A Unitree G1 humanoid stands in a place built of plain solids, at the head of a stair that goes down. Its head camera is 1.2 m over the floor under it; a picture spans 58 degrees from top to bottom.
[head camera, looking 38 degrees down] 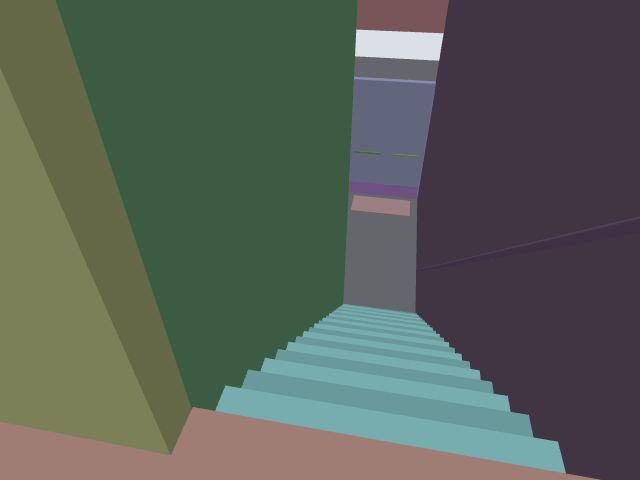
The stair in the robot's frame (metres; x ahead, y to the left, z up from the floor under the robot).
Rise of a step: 0.19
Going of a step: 0.20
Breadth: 1.14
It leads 11 degrees to the right of straight ahead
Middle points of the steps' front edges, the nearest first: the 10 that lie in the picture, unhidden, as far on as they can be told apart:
0.61 -0.18 0.00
0.82 -0.22 -0.19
1.02 -0.25 -0.38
1.22 -0.29 -0.57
1.42 -0.33 -0.76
1.62 -0.37 -0.95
1.82 -0.40 -1.13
2.03 -0.44 -1.32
2.23 -0.48 -1.51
2.43 -0.52 -1.70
